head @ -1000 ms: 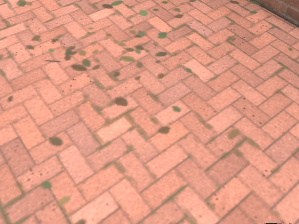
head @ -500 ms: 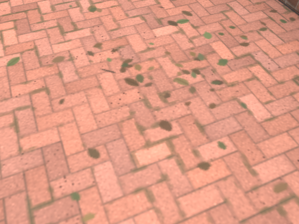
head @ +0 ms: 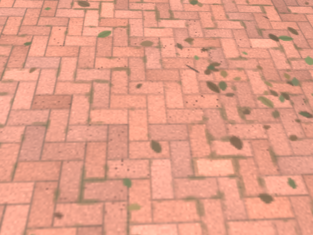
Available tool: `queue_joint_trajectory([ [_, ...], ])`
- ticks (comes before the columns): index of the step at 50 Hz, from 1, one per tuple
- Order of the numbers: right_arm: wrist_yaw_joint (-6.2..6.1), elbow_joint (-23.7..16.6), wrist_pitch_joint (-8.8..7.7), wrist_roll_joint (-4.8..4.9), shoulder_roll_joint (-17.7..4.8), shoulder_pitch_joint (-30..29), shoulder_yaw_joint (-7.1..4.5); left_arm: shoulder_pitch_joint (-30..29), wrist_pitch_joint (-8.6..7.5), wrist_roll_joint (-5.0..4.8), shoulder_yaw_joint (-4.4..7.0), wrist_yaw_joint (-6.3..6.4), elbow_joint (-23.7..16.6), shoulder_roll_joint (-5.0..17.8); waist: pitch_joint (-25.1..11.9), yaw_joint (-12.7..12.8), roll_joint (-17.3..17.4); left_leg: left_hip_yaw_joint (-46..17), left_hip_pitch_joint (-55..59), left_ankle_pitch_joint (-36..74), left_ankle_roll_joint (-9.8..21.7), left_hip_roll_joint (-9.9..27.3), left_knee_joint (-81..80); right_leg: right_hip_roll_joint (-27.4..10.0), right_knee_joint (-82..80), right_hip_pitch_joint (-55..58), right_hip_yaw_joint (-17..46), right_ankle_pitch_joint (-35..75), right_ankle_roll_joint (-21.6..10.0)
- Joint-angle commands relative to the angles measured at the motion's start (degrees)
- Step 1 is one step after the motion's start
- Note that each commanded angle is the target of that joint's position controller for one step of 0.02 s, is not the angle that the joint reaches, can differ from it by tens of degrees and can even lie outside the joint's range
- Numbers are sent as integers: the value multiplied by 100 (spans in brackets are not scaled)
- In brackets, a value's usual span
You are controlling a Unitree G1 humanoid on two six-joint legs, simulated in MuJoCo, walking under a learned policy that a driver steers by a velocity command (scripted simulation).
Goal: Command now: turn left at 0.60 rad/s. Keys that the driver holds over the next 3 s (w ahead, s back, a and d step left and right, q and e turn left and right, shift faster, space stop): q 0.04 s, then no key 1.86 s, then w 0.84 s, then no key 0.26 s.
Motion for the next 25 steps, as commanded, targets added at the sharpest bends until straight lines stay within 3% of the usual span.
queue_joint_trajectory([
  [1,-77,-369,-221,54,-1012,-38,-272,-327,-86,14,179,109,-506,642,-716,-117,935,-1917,1312,2347,1104,1492,-1327,102,1158,-1415,516,279,-57],
  [2,-110,-388,-195,110,-945,-210,-225,-220,-66,53,197,126,-493,658,-689,-19,1006,-1778,1107,2460,1033,1360,-1334,149,1135,-1243,497,561,-18],
  [5,-190,-372,-189,28,-752,-232,-119,57,-64,-9,159,63,-389,513,-942,48,1032,-1518,1092,2665,1058,1215,-1331,277,1031,-849,405,1031,72],
  [8,-223,-273,-185,19,-733,-141,-93,-115,-51,-14,67,34,-452,335,-883,-69,1027,-1544,1201,2302,1044,1177,-1316,236,66,-671,407,1122,121],
  [15,-108,-116,-138,-11,-710,-223,-18,-116,-104,-60,10,-75,-522,325,-614,-204,1080,-1936,705,1641,1117,1191,-1191,293,-1666,499,284,802,-16],
  [17,-96,-59,-138,48,-535,-366,68,147,-164,-29,-34,-122,-441,183,-621,54,941,-1868,546,1668,895,997,-996,355,-2985,1223,185,1735,-137],
  [18,-98,4,-171,35,-408,-213,113,236,-199,60,-53,-136,-433,223,-706,68,768,-1811,373,1425,628,833,-947,196,-3412,1754,381,2554,-233],
  [19,-102,37,-216,-66,-284,-39,150,353,-218,143,-16,-117,-482,526,-862,-62,250,-1489,125,841,294,497,-539,-419,-3370,2217,922,3732,-438],
  [20,-81,92,-257,-72,-246,343,123,86,-218,136,22,-127,-413,744,-832,-522,-641,-862,191,71,29,9,-531,-681,-3163,1849,1129,3599,-844],
  [21,-94,145,-257,-136,-376,146,118,-120,-236,96,-65,-158,-507,352,-788,-352,-638,-777,603,126,-161,60,-584,-598,-3361,1385,1186,2709,-979],
  [22,-99,132,-235,-111,-466,-102,75,-180,-258,98,-108,-173,-522,222,-621,-243,-550,-778,618,288,-174,50,-579,-384,-3374,1279,1014,2158,-826],
  [25,-120,129,-137,-53,-380,-221,66,-2,-351,89,-120,-151,-495,299,-460,-120,-303,-898,574,779,-42,118,-577,-145,-3258,1216,758,1906,-577],
])
Next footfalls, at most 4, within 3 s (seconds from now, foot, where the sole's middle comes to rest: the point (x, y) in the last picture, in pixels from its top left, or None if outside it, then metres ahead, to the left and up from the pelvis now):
0.36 right None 0.06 -0.13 -0.77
2.26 left None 0.14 0.13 -0.77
2.76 right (167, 213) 0.53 -0.05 -0.77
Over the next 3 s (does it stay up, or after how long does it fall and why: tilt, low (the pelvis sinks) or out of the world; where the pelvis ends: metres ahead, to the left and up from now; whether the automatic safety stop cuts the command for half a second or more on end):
stays up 0.44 0.02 0.01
